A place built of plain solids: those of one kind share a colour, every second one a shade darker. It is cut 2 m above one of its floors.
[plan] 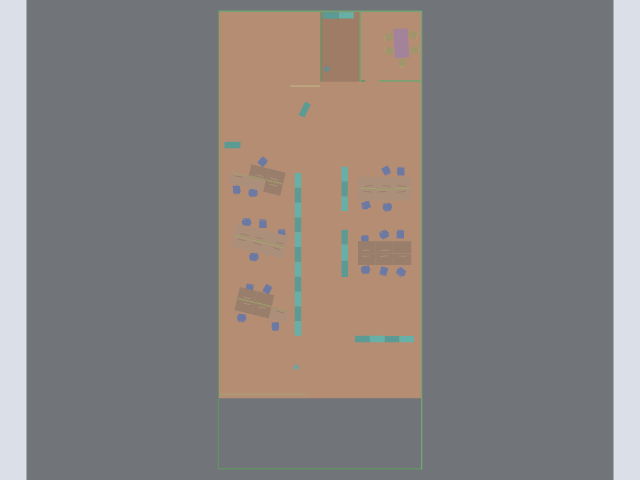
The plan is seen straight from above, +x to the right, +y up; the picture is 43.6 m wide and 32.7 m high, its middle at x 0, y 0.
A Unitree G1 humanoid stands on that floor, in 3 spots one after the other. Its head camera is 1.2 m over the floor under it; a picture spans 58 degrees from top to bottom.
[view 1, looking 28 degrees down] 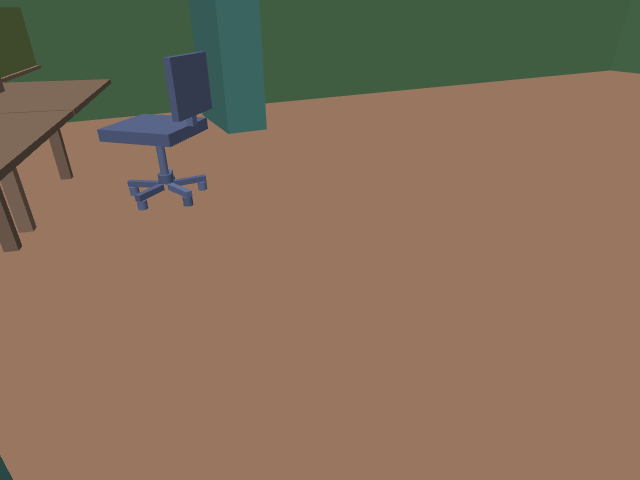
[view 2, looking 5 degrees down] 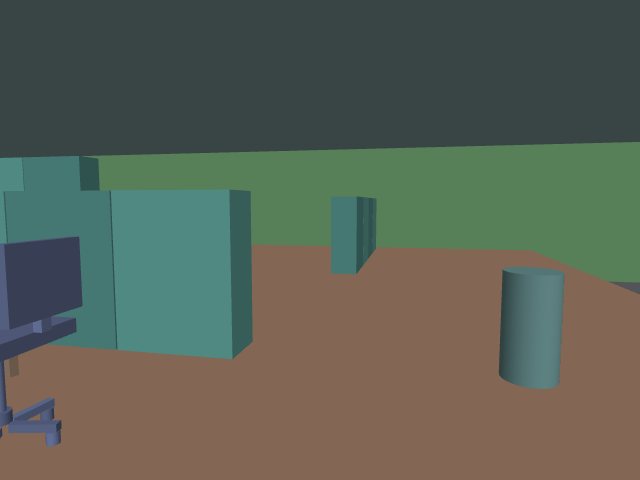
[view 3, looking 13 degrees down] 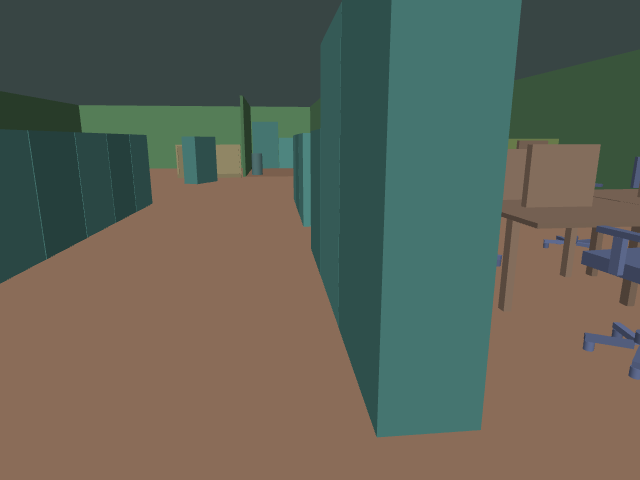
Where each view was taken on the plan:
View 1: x -0.78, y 4.92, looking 152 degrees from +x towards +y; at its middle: floor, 2.56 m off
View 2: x -4.72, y -7.85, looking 12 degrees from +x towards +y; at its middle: wall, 11.91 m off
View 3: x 1.07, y -4.04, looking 84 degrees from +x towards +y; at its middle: cabinet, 3.89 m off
